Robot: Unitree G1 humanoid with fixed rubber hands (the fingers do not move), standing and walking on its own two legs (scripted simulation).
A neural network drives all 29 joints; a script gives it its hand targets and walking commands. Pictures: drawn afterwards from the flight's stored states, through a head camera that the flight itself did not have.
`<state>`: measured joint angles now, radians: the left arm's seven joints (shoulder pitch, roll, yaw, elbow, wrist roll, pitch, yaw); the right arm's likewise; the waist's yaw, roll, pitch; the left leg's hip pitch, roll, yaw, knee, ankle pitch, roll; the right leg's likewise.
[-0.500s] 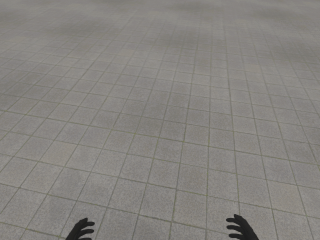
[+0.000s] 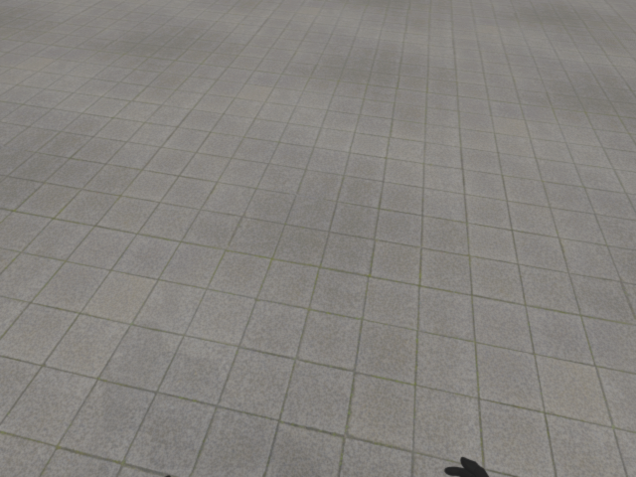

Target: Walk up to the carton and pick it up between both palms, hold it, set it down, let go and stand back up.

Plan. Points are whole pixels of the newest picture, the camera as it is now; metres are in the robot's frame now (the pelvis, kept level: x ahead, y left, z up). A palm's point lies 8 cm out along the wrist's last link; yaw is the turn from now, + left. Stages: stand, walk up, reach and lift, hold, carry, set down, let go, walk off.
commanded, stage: stand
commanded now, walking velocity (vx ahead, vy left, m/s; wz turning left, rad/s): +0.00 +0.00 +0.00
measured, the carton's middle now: out of the picture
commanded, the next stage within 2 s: none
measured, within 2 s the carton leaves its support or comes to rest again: neither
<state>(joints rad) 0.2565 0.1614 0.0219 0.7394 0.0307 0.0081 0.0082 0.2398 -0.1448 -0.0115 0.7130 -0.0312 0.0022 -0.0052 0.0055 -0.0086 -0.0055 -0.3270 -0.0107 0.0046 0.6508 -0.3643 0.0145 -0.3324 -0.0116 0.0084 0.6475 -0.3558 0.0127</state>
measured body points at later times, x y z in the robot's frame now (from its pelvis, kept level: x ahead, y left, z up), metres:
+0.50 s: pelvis +0.03 +0.00 +0.01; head +0.05 +0.00 +0.46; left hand +0.09 +0.23 -0.14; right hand +0.09 -0.23 -0.13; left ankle -0.02 +0.11 -0.72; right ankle -0.01 -0.13 -0.72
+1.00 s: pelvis +0.02 +0.01 +0.01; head +0.03 +0.01 +0.46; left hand +0.02 +0.23 -0.15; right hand +0.01 -0.20 -0.15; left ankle -0.02 +0.11 -0.72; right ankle -0.01 -0.13 -0.72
